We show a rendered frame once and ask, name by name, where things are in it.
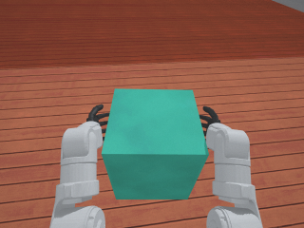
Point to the right robot upper arm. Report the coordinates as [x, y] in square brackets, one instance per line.
[232, 217]

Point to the right robot forearm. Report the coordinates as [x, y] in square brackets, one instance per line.
[232, 166]

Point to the robot left hand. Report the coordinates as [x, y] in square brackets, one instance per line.
[92, 117]

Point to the left robot upper arm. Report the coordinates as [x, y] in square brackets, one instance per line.
[79, 217]

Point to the left robot forearm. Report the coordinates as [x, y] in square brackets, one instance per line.
[78, 173]

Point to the carton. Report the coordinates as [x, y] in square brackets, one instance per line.
[154, 146]

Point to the robot right hand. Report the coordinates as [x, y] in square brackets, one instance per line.
[213, 120]

